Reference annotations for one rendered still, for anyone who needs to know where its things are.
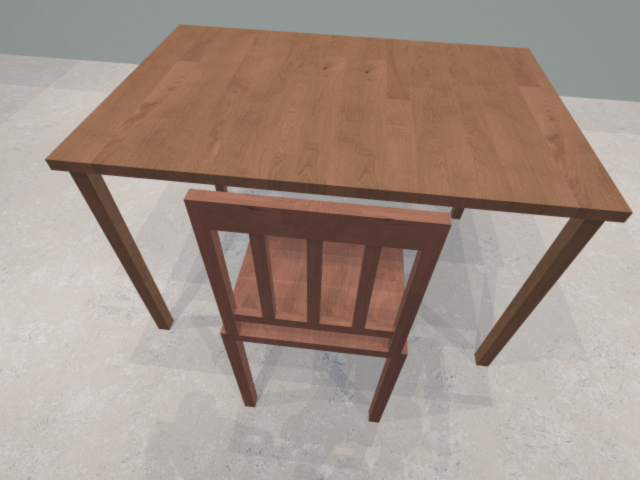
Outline table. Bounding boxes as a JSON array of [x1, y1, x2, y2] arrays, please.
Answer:
[[45, 24, 633, 366]]

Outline chair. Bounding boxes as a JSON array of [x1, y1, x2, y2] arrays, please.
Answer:
[[184, 189, 452, 423]]

